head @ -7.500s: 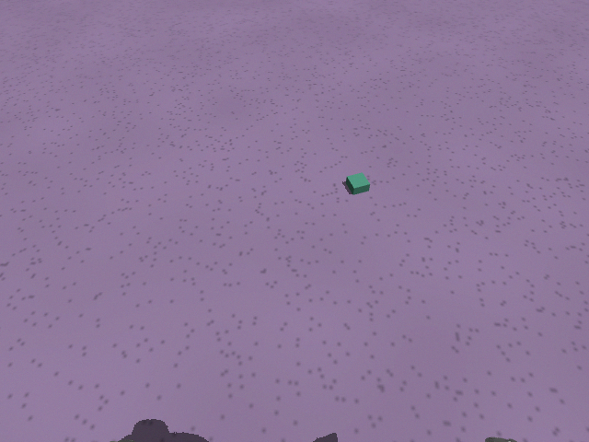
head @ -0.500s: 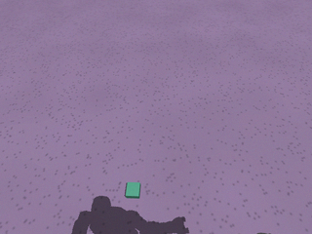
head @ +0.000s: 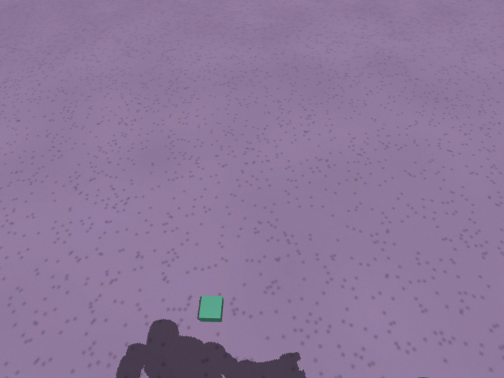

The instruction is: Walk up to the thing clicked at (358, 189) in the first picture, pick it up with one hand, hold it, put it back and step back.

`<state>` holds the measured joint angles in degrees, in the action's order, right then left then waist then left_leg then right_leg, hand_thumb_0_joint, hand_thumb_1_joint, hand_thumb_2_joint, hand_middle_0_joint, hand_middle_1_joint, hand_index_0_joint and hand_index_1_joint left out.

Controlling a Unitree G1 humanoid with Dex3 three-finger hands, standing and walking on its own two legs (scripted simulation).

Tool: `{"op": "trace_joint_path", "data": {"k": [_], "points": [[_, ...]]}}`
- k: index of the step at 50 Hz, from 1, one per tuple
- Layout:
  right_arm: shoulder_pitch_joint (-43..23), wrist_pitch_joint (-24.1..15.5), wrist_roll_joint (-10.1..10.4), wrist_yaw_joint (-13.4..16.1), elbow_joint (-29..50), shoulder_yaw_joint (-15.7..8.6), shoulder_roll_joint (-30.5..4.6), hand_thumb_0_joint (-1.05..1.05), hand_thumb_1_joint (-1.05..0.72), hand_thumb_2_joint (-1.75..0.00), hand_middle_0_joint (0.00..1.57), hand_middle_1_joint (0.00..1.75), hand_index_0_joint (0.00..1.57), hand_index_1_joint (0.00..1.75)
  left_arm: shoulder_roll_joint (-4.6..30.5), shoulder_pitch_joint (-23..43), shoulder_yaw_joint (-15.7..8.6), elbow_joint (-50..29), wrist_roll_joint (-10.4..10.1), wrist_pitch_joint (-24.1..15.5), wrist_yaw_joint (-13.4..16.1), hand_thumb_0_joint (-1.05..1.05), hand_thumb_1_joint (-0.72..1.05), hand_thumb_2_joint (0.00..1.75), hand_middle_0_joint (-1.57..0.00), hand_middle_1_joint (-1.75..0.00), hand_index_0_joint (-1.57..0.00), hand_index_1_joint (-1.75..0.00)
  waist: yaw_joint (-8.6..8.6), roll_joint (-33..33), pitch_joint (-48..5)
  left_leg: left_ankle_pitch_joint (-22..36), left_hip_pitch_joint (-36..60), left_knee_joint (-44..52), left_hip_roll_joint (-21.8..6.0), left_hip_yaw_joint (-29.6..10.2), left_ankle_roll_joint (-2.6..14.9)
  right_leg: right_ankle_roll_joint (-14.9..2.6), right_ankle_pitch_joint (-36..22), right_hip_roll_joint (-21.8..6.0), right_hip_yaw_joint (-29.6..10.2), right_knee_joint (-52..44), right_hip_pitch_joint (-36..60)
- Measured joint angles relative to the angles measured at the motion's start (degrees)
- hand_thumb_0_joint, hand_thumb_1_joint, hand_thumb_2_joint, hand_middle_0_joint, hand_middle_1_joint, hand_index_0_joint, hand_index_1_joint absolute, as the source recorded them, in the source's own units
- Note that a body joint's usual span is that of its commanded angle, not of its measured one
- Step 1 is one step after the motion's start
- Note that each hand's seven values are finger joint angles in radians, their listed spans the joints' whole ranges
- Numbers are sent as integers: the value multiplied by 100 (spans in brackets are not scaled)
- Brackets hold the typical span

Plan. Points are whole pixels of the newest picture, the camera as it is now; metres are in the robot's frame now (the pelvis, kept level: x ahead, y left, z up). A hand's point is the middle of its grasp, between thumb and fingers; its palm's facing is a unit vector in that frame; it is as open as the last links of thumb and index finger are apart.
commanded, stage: stand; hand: left
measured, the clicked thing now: (211, 308) +0.46 +0.20 -0.76
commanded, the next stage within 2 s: walk up in 0.84 s
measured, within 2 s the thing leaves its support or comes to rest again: neither
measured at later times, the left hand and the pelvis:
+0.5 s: hand out of the picture +0.07 +0.25 -0.15, palm faces -0.03 -0.94 -0.35, open 7.3 cm; pelvis +0.00 -0.01 +0.00, yaw -1 degrees
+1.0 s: hand out of the picture +0.07 +0.27 -0.16, palm faces +0.01 -0.93 -0.36, open 7.3 cm; pelvis +0.00 +0.00 -0.01, yaw -1 degrees
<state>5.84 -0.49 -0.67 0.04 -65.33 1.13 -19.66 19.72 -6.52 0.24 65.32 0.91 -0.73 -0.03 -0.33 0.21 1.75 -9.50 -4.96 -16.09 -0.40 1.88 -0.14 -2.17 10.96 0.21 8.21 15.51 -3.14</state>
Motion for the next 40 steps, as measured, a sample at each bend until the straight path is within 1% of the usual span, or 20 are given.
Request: {"op": "trace_joint_path", "data": {"k": [18,40], "points": [[58,0,-4,12,15,25,-4,0,-91,-90,20,30,21,30,10,-19,-4,5,-9,12,1,1,91,89,-20,-30,-21,-30,-1,19,4,-24,25,-17,-57,42,-40,-42,1,56,-46,1,11],[91,-24,-8,7,28,34,-25,0,-91,-90,20,30,21,30,12,-29,-8,19,-14,6,-14,1,91,89,-20,-30,-21,-30,3,24,2,24,45,46,-74,105,-45,-55,-43,73,-110,-10,-18]]}}
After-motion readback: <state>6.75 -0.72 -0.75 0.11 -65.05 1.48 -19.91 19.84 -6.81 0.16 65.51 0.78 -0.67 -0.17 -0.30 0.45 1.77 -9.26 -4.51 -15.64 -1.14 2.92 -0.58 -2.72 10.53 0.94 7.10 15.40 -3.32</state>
